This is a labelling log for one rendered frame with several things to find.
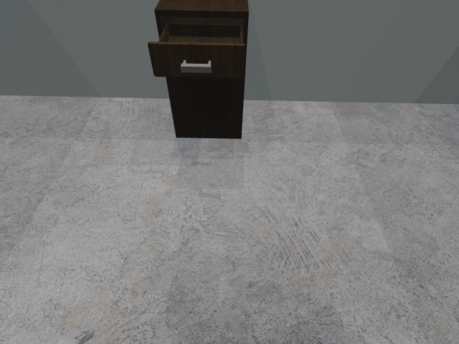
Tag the drawer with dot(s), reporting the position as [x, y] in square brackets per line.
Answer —
[222, 44]

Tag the cabinet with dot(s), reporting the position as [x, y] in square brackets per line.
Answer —
[205, 107]

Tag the handle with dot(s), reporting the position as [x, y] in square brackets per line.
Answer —
[196, 68]

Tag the robot left hand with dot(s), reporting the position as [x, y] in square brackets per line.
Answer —
[78, 336]

